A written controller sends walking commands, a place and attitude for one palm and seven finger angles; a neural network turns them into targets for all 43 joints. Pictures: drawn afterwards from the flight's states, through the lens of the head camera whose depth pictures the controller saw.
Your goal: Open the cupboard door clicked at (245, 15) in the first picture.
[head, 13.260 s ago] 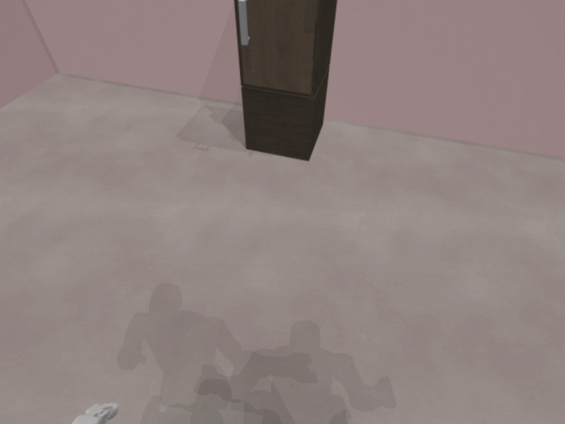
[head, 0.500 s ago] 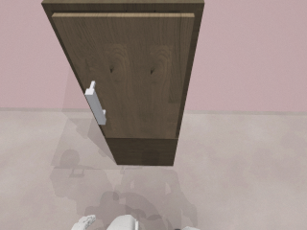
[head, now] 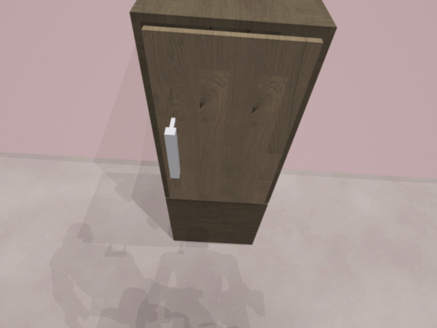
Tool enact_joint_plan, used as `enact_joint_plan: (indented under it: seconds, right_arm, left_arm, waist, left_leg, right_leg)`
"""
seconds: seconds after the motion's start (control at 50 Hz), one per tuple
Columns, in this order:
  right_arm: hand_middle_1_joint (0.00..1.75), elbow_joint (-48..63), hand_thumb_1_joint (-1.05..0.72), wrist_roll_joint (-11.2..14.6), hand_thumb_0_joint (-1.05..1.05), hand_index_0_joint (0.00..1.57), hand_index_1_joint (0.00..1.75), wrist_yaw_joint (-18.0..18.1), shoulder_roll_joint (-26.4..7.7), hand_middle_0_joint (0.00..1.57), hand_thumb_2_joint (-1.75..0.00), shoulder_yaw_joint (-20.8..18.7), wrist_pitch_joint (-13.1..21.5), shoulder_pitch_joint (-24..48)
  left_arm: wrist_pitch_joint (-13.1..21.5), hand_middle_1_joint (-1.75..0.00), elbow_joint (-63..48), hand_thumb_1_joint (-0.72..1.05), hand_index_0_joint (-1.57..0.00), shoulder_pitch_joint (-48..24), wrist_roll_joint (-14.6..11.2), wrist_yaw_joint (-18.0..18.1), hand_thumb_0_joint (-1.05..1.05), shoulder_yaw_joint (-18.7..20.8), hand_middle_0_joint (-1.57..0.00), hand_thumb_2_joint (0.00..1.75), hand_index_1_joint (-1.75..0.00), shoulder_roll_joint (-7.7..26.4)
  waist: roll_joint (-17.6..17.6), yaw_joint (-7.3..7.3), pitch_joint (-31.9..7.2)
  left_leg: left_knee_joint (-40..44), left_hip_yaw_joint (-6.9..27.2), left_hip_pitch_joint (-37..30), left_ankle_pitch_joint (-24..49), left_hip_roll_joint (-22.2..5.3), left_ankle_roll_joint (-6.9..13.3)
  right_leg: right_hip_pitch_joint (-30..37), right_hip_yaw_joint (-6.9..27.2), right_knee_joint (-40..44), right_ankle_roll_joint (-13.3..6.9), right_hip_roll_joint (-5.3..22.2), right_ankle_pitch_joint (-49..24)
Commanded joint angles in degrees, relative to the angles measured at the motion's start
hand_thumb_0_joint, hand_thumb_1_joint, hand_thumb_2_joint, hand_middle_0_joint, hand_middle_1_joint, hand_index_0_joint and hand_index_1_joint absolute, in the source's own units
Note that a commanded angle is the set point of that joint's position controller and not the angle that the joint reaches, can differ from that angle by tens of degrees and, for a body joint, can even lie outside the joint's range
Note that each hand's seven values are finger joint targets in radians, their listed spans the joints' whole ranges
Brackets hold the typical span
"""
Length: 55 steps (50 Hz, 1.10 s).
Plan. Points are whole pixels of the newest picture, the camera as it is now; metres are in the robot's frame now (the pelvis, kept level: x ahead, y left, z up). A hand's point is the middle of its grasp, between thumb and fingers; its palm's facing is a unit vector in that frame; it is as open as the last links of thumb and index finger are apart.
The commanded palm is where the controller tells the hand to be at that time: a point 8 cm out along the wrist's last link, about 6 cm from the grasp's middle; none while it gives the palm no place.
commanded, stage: come to a stop and stand still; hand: left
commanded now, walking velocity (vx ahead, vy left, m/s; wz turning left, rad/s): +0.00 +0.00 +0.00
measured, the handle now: (174, 149) +0.53 +0.17 -0.05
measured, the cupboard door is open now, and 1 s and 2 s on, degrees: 0 0 0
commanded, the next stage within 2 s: look again from close up in 0.68 s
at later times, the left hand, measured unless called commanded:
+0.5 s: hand out of the picture -0.06 +0.14 -0.18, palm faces +0.01 -0.99 -0.17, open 7.4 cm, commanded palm none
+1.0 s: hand out of the picture -0.05 +0.15 -0.18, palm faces +0.04 -0.98 -0.19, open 7.4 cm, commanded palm none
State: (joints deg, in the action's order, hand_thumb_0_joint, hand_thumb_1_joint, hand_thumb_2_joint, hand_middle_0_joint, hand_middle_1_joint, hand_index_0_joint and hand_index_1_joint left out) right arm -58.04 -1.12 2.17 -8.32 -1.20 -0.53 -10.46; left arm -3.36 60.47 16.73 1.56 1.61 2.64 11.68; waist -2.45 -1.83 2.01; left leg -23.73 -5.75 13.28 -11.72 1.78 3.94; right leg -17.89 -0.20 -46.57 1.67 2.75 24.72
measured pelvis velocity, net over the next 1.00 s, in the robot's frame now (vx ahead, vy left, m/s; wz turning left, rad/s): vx -0.02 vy -0.01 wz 0.02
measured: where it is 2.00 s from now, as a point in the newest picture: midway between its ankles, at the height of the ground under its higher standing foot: outside the picture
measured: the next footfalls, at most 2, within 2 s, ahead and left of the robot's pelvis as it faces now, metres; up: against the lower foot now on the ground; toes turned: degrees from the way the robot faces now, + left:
right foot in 0.08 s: -0.03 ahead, -0.13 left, +0.00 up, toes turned -1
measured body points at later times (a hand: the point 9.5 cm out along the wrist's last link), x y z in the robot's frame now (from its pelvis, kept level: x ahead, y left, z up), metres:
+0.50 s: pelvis -0.04 -0.02 +0.00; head -0.04 -0.01 +0.45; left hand -0.06 +0.20 -0.16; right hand -0.09 -0.23 -0.16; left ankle +0.01 +0.08 -0.74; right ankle -0.07 -0.13 -0.74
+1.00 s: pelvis -0.02 -0.01 -0.01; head -0.02 -0.02 +0.44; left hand -0.05 +0.20 -0.17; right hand -0.02 -0.23 -0.17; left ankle +0.01 +0.08 -0.74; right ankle -0.07 -0.13 -0.74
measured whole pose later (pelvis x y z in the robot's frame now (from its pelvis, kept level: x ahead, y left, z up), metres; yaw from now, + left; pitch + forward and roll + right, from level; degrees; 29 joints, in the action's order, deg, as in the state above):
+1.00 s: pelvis -0.02 -0.01 -0.01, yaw +1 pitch +0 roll -1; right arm -61.8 -1.1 1.4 -9.1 0.1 0.9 -18.1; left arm 1.7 62.8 20.4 1.2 2.7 -0.9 5.9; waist 2.4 0.5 0.1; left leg -32.2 -4.3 18.2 -13.9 0.1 2.8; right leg -9.6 -3.0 -30.4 0.0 0.7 20.4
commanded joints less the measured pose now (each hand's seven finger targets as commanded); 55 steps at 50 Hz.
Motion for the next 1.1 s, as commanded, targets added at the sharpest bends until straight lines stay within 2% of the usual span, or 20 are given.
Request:
enact_joint_plan:
  seconds: [0.0,0.02,0.04,0.06,0.08,0.1,0.14,0.2,0.28,0.32,0.4,0.72,0.74,0.76,0.78,0.8,0.84,0.9,1.0,1.08]
  right_arm:
    - [0.3,-0.3,-0.9,0.3,0.0,0.2,0.3,0.2,-8.8,0.2,-0.9,-1.9,1.0,-5.4]
    - [0.3,-1.0,-0.9,0.6,0.0,0.2,0.3,0.1,-8.2,0.2,-0.9,-1.8,1.1,-5.5]
    - [0.3,-1.5,-0.9,0.9,0.0,0.2,0.3,-0.1,-7.0,0.2,-0.9,-1.6,1.4,-5.7]
    - [0.3,-1.6,-0.9,1.2,0.0,0.2,0.3,-0.2,-6.0,0.2,-0.9,-1.3,1.4,-5.3]
    - [0.3,-1.8,-0.9,1.2,0.0,0.2,0.3,-0.3,-5.3,0.2,-0.9,-0.9,1.4,-5.1]
    - [0.3,-2.3,-0.9,1.0,0.0,0.2,0.3,-0.5,-5.2,0.2,-0.9,-0.8,1.4,-5.2]
    - [0.3,-3.7,-0.9,0.6,0.0,0.2,0.3,-0.4,-5.8,0.2,-0.9,-0.8,1.2,-5.6]
    - [0.3,-5.5,-0.9,0.5,0.0,0.2,0.3,-0.5,-6.0,0.2,-0.9,-0.4,1.0,-6.6]
    - [0.3,-6.8,-0.9,0.4,0.0,0.2,0.3,-0.6,-5.0,0.2,-0.9,-0.2,0.3,-7.4]
    - [0.3,-7.1,-0.9,0.4,0.0,0.2,0.3,-0.7,-4.9,0.2,-0.9,-0.2,0.0,-8.2]
    - [0.3,-7.4,-0.9,0.2,0.0,0.2,0.3,-0.6,-4.1,0.2,-0.9,-0.4,-0.1,-9.9]
    - [0.3,-8.0,-0.9,0.6,0.0,0.2,0.3,-0.1,-2.4,0.2,-0.9,-0.2,0.6,-11.4]
    - [0.3,-8.0,-0.9,0.6,0.0,0.2,0.3,-0.1,-2.1,0.2,-0.9,-0.2,0.8,-11.2]
    - [0.3,-3.0,-0.9,0.4,0.0,0.2,0.3,-1.2,-4.8,0.2,-0.9,0.7,2.1,-5.4]
    - [0.3,-1.7,-0.9,0.4,0.0,0.2,0.3,-1.5,-2.4,0.2,-0.9,0.3,1.6,-9.0]
    - [0.3,-2.5,-0.9,0.1,0.0,0.2,0.3,-1.5,-2.8,0.2,-0.9,0.1,1.3,-10.2]
    - [0.3,-1.7,-0.9,-0.2,0.0,0.2,0.3,-1.5,-2.9,0.2,-0.9,0.4,1.8,-12.0]
    - [0.3,-0.9,-0.9,0.2,0.0,0.2,0.3,-1.1,-3.8,0.2,-0.9,0.6,2.4,-10.9]
    - [0.3,-1.1,-0.9,0.3,0.0,0.2,0.3,-0.9,-4.9,0.2,-0.9,0.7,2.7,-9.7]
    - [0.3,-1.6,-0.9,0.3,0.0,0.2,0.3,-0.8,-5.7,0.2,-0.9,0.8,2.7,-8.8]
  left_arm:
    - [2.3,-0.3,-1.2,0.9,-0.2,2.3,-0.6,0.5,0.0,-0.6,-0.2,0.9,-0.3,1.3]
    - [2.8,-0.3,-0.2,0.9,-0.2,3.7,-0.6,0.7,0.0,-0.7,-0.2,0.9,-0.3,1.8]
    - [3.3,-0.3,0.9,0.9,-0.2,5.3,-0.5,0.9,0.0,-0.7,-0.2,0.9,-0.3,2.5]
    - [3.6,-0.3,1.2,0.9,-0.2,5.1,-0.5,1.1,0.0,-0.8,-0.2,0.9,-0.3,3.3]
    - [3.7,-0.3,1.2,0.9,-0.2,4.5,-0.7,1.2,0.0,-1.0,-0.2,0.9,-0.3,3.6]
    - [3.7,-0.3,1.3,0.9,-0.2,4.1,-0.8,1.1,0.0,-1.3,-0.2,0.9,-0.3,3.5]
    - [4.0,-0.3,1.8,0.9,-0.2,3.5,-0.7,1.2,0.0,-1.5,-0.2,0.9,-0.3,2.4]
    - [3.6,-0.3,2.1,0.9,-0.2,3.0,-0.9,1.2,0.0,-1.8,-0.2,0.9,-0.3,1.5]
    - [3.2,-0.3,2.6,0.9,-0.2,4.1,-0.8,1.1,0.0,-1.9,-0.2,0.9,-0.3,1.3]
    - [3.1,-0.3,2.6,0.9,-0.2,4.7,-0.7,1.1,0.0,-1.8,-0.2,0.9,-0.3,1.6]
    - [3.3,-0.3,2.7,0.9,-0.2,6.0,-0.8,0.9,0.0,-1.7,-0.2,0.9,-0.3,1.0]
    - [4.2,-0.3,4.1,0.9,-0.2,9.9,-0.9,1.2,0.0,-2.2,-0.2,0.9,-0.3,-1.6]
    - [4.3,-0.3,4.1,0.9,-0.2,10.3,-0.9,1.2,0.0,-2.3,-0.2,0.9,-0.3,-2.0]
    - [6.2,-0.3,4.3,0.9,-0.2,10.6,0.7,2.7,0.0,-3.0,-0.2,0.9,-0.3,0.2]
    - [6.4,-0.3,1.3,0.9,-0.2,7.7,-0.1,2.3,0.0,-2.4,-0.2,0.9,-0.3,2.1]
    - [6.2,-0.3,0.3,0.9,-0.2,5.9,-0.2,1.9,0.0,-2.3,-0.2,0.9,-0.3,1.4]
    - [6.5,-0.3,0.2,0.9,-0.2,7.1,-0.5,1.7,0.0,-2.3,-0.2,0.9,-0.3,0.6]
    - [6.2,-0.3,0.7,0.9,-0.2,7.9,-0.7,1.4,0.0,-2.6,-0.2,0.9,-0.3,-0.9]
    - [5.7,-0.3,0.3,0.9,-0.2,7.2,-0.6,1.5,0.0,-2.5,-0.2,0.9,-0.3,-0.4]
    - [5.4,-0.3,-0.4,0.9,-0.2,6.4,-0.7,1.5,0.0,-2.3,-0.2,0.9,-0.3,1.1]
  waist:
    - [8.0,1.89,-5.7]
    - [6.5,1.26,-6.1]
    - [3.6,1.27,-7.1]
    - [0.7,1.87,-5.3]
    - [0.4,2.19,-3.8]
    - [2.0,2.43,-2.8]
    - [-4.0,2.38,-3.2]
    - [-2.1,2.37,1.0]
    - [2.2,2.11,6.3]
    - [2.5,1.86,7.4]
    - [1.9,2.16,6.1]
    - [1.3,2.35,3.9]
    - [1.5,2.25,3.7]
    - [2.9,0.45,6.2]
    - [2.1,4.39,2.1]
    - [5.5,4.89,3.1]
    - [9.2,4.33,-1.7]
    - [2.7,2.95,-1.4]
    - [-1.0,2.15,2.5]
    - [0.9,1.9,3.0]
  left_leg:
    - [5.9,14.3,-11.0,21.7,-14.7,4.8]
    - [3.8,13.6,-9.7,22.4,-13.1,3.1]
    - [2.3,11.8,-6.9,19.0,-11.3,0.8]
    - [2.0,9.3,-4.5,14.4,-9.0,-1.3]
    - [3.1,8.5,-4.0,10.7,-7.6,-2.2]
    - [4.5,8.8,-5.2,9.8,-7.3,-2.6]
    - [3.0,7.9,-6.6,12.8,-8.0,-2.2]
    - [5.8,8.4,-6.2,6.2,-8.0,-2.3]
    - [8.9,9.2,-2.0,-5.4,-7.6,-2.6]
    - [9.6,9.6,0.1,-9.0,-7.6,-2.6]
    - [8.4,8.9,-0.5,-8.7,-7.1,-2.8]
    - [6.0,8.5,-2.7,-1.9,-7.7,-2.5]
    - [5.9,8.3,-3.2,-0.9,-7.8,-2.4]
    - [-6.4,7.5,3.1,4.8,-7.4,-3.8]
    - [-5.7,7.2,0.9,-3.9,-6.2,-3.4]
    - [-4.8,7.3,1.4,-5.6,-5.6,-3.0]
    - [-4.1,8.3,0.5,-0.8,-6.4,-1.8]
    - [-2.5,9.7,1.9,2.2,-7.3,-0.6]
    - [-0.8,9.3,2.2,5.3,-7.6,-0.3]
    - [0.1,8.6,1.1,6.0,-7.5,-0.5]
  right_leg:
    - [3.3,-1.0,18.7,-0.2,0.3,-3.4]
    - [7.5,-0.7,25.9,-0.4,0.6,-10.4]
    - [12.1,1.9,28.3,-1.3,2.6,-17.7]
    - [12.1,4.8,27.4,-2.7,5.3,-22.7]
    - [10.8,5.4,27.0,-3.7,7.3,-25.3]
    - [8.7,4.4,26.2,-3.9,7.2,-22.8]
    - [8.7,3.6,26.2,-3.3,5.2,-23.4]
    - [5.4,3.4,28.4,-2.8,4.5,-12.8]
    - [2.7,3.7,29.8,-3.0,3.7,-5.4]
    - [2.6,3.4,30.1,-3.0,3.5,-3.1]
    - [0.9,4.3,30.7,-3.2,3.4,-0.1]
    - [1.2,4.5,29.7,-3.5,3.1,-6.7]
    - [1.0,4.4,29.7,-3.4,3.3,-7.6]
    - [1.2,6.0,29.8,-3.6,4.5,-19.5]
    - [-0.9,7.2,30.8,-5.1,6.1,-3.6]
    - [-2.5,6.5,29.3,-6.0,5.0,2.3]
    - [1.3,3.8,24.6,-6.1,3.0,-5.0]
    - [3.5,2.6,22.4,-5.5,1.8,-8.8]
    - [3.3,2.2,22.0,-4.5,1.8,-11.6]
    - [3.5,2.5,22.4,-4.3,2.1,-12.5]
